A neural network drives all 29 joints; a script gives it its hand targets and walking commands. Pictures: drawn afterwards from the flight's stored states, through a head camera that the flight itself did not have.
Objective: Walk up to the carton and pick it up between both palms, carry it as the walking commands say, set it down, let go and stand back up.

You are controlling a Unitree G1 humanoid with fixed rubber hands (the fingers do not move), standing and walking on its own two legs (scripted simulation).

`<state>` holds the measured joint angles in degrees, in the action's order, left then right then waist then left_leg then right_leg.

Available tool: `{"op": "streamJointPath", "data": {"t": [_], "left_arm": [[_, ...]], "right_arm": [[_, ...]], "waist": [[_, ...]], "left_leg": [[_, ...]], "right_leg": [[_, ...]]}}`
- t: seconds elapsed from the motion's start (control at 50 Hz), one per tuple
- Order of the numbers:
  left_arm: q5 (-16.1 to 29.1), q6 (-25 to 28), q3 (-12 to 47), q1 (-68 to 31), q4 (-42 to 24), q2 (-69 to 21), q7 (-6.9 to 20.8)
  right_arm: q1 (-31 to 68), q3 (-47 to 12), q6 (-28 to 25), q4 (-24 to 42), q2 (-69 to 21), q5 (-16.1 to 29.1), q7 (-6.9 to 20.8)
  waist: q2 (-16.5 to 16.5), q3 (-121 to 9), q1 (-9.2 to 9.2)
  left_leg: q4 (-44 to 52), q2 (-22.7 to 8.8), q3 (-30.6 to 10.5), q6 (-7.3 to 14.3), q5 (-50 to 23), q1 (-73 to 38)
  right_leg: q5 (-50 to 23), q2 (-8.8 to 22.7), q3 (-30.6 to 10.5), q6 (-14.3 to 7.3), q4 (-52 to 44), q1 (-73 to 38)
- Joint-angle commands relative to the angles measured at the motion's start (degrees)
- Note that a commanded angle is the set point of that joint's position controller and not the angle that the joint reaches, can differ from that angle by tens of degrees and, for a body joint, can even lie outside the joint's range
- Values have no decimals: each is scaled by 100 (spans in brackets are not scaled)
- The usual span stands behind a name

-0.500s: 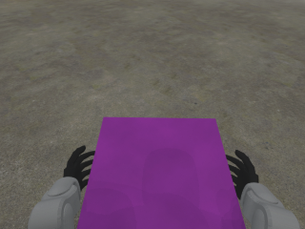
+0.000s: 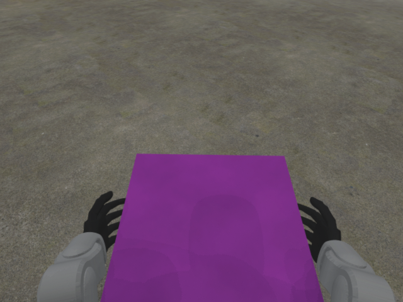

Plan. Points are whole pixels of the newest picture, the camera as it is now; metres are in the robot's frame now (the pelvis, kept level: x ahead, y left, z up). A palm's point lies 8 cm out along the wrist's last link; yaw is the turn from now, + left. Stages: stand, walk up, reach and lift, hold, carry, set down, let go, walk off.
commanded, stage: carry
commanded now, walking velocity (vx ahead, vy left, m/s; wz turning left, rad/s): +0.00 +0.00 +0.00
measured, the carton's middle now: (208, 246) +0.26 +0.00 +0.01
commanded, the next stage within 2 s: hold in 0.58 s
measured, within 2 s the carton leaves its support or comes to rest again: neither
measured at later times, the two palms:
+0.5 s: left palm (104, 235) +0.23 +0.18 +0.09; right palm (329, 243) +0.23 -0.20 +0.09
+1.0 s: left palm (115, 216) +0.29 +0.18 +0.06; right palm (304, 225) +0.28 -0.18 +0.06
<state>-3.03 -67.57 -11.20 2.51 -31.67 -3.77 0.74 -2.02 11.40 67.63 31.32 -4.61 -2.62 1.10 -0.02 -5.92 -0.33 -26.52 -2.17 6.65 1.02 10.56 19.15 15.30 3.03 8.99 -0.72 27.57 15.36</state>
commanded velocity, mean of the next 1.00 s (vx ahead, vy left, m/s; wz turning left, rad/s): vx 0.00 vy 0.00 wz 0.00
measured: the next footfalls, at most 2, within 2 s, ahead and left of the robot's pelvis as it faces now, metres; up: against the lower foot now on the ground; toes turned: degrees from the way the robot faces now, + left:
none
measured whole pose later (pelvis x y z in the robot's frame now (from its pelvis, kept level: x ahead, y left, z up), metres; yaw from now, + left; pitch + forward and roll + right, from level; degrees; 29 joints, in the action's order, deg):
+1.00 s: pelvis +0.02 +0.00 +0.01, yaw -3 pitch -7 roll +0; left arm -11.9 -40.9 -12.3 -9.6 10.1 -2.0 1.1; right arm 9.1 12.9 39.4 -10.0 -6.6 -13.7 -1.9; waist -0.9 -0.7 2.4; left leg -14.1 1.5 -0.8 1.0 7.1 0.5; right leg 10.9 -0.7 1.2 -1.3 14.6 -2.7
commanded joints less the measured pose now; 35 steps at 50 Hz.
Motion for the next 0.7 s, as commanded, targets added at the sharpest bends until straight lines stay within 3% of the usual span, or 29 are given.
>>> {"op": "streamJointPath", "data": {"t": [0.0, 0.56, 0.58, 0.6, 0.62, 0.64, 0.68], "left_arm": [[1776, 0, 4540, -2328, -794, -3856, 392], [1697, 148, 4422, -2386, -608, -3799, 432], [-305, 1195, 2412, -1492, 1403, -1788, 406], [-253, 1651, 847, -1561, 3413, 222, 384], [-60, 2240, 1225, -1795, 3576, 454, 313], [245, 2704, 1790, -1978, 2862, -192, 395], [764, 3189, 2437, -2668, 1959, -1721, 585]], "right_arm": [[2336, -4528, -16, 747, -3880, 1725, 318], [2377, -4465, -146, 598, -3841, 1651, 346], [1916, -2455, -1204, -1412, -1831, -109, 256], [1844, -1108, -1629, -3423, -60, -148, 193], [1926, -1405, -2219, -3742, -153, -154, 123], [1902, -1941, -2674, -2936, -798, -22, 124], [3061, -3079, -3262, -2135, -2364, 729, 343]], "waist": [[20, -949, -1], [5, -963, -5], [-233, 2357, 561], [-165, 2231, 333], [-209, 1548, 177], [-375, 578, 77], [-16, -1056, 485]], "left_leg": [[311, -651, -604, 225, -895, -597], [222, -648, -552, 201, -915, -583], [768, 678, -988, 49, 1049, -361], [875, 638, -1003, 170, 1121, -505], [810, 593, -1065, 212, 830, -811], [707, 560, -1137, 308, 109, -1089], [662, 580, -1140, 325, -1423, -1501]], "right_leg": [[-617, 661, -609, -211, -512, -185], [-842, 671, -596, -282, -486, -253], [1044, -444, -998, -209, -1379, -132], [1296, -391, -1106, -248, -1401, -282], [1082, -368, -1195, -207, -1214, -645], [286, -313, -1334, -89, -1004, -1127], [-1478, -398, -1468, 12, -785, -1594]]}}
